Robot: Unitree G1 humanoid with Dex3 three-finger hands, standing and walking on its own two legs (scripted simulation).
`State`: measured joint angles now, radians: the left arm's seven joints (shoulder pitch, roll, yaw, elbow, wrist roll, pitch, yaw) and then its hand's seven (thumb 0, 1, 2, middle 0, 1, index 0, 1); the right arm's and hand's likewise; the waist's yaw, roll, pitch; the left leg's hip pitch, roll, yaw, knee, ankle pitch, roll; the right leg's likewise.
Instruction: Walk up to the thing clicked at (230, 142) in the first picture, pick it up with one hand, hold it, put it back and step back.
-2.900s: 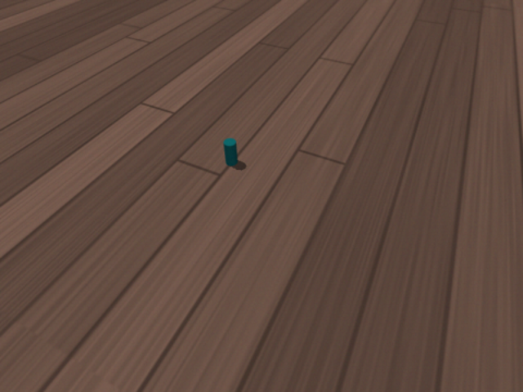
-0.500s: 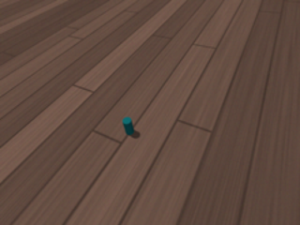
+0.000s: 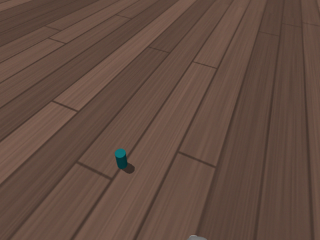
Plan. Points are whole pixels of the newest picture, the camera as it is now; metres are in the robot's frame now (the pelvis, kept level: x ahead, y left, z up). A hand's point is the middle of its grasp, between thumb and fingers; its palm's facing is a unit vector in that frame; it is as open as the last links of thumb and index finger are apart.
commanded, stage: walk up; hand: left
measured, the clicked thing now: (121, 159) +0.76 +0.22 -0.70
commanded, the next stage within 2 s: none
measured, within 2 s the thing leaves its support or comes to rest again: neither
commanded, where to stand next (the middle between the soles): +0.42 +0.02 m, yaw -1 degrees
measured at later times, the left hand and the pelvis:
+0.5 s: hand (62, 221) +0.22 +0.27 -0.12, palm faces -0.03 -0.91 -0.41, open 7.4 cm; pelvis +0.17 -0.01 +0.00, yaw +0 degrees
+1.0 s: hand (77, 164) +0.42 +0.28 -0.16, palm faces -0.08 -0.91 -0.40, open 7.4 cm; pelvis +0.32 +0.02 -0.02, yaw -1 degrees
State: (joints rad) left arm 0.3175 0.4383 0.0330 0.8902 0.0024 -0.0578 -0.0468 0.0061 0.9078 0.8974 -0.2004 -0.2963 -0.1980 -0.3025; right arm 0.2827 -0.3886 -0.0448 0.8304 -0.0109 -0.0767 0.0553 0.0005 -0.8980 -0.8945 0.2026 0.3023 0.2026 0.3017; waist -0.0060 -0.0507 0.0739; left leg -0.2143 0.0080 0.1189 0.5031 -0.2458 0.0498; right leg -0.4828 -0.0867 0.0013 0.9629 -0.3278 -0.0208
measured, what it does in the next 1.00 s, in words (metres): walks ahead: right foot, then left foot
